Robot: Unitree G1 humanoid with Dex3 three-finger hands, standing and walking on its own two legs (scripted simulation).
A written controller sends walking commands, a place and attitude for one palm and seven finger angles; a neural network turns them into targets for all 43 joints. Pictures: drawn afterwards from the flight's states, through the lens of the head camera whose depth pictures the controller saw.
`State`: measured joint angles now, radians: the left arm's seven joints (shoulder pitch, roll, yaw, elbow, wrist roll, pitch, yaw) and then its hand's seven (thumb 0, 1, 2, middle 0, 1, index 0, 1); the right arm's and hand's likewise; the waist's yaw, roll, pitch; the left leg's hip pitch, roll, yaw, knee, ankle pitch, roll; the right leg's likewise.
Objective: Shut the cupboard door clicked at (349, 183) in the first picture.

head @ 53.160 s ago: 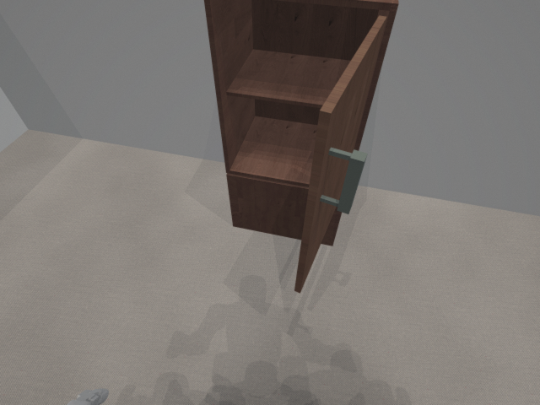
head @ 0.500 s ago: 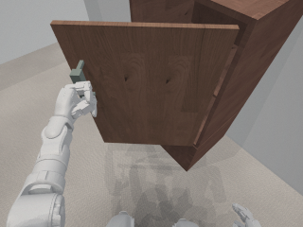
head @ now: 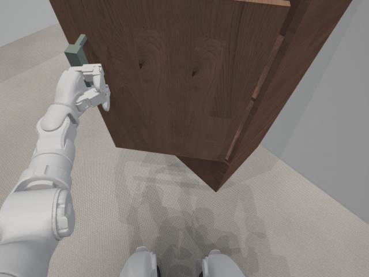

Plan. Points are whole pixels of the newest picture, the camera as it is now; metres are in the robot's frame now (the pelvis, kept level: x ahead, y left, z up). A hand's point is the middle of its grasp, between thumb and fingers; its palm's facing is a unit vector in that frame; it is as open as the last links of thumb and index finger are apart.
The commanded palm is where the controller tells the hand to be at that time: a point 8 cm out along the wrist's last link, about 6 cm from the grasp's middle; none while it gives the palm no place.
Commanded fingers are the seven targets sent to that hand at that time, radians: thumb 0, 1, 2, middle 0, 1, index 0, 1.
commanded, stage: push the door shut along its arc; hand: left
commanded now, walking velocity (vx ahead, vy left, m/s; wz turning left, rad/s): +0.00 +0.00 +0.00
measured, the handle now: (88, 69) +0.56 +0.20 +0.10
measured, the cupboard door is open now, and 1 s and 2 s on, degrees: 36 28 20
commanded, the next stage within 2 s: pull the fist back off the door in 1.08 s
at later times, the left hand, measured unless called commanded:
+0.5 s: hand (126, 75) +0.52 +0.11 +0.11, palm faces -0.33 -0.94 -0.02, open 3.1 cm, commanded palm +0.53 +0.15 +0.10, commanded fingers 0.00 0.90 0.90 -1.30 -1.50 -1.30 -1.50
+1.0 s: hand (137, 62) +0.56 +0.08 +0.11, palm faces -0.41 -0.91 -0.01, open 3.2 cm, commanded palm +0.59 +0.11 +0.10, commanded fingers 0.00 0.90 0.90 -1.30 -1.50 -1.30 -1.50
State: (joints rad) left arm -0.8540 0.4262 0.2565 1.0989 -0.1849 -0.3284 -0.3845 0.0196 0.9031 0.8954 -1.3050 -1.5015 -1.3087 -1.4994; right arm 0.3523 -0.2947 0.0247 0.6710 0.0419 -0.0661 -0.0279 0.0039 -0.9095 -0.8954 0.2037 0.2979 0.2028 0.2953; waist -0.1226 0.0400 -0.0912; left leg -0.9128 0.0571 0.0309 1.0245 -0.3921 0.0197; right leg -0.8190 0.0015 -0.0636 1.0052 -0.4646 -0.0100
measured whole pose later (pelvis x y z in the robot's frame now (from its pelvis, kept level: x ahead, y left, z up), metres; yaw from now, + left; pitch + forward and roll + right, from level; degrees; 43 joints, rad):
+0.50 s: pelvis +0.00 +0.00 -0.01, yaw -1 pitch +20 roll -3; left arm -1.07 0.48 0.25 1.22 -0.13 -0.29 -0.44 0.02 0.90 0.90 -1.30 -1.50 -1.30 -1.50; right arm 0.36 -0.30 0.03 0.67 0.02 -0.07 -0.01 0.00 -0.91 -0.90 0.20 0.30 0.20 0.30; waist -0.18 0.06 -0.10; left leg -1.01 0.07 0.03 1.08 -0.41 0.02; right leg -0.92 0.01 -0.06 1.05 -0.48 -0.01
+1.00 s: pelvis +0.00 -0.01 -0.03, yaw -1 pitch +24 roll -3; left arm -1.30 0.58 0.22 1.33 -0.10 -0.19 -0.50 0.02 0.91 0.93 -1.30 -1.50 -1.30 -1.50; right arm 0.38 -0.29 0.04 0.72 0.00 -0.11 -0.04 0.00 -0.91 -0.90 0.20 0.30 0.20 0.30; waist -0.23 0.06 -0.08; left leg -1.15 0.09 0.00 1.16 -0.43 0.01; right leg -1.04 0.03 -0.08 1.12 -0.50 -0.03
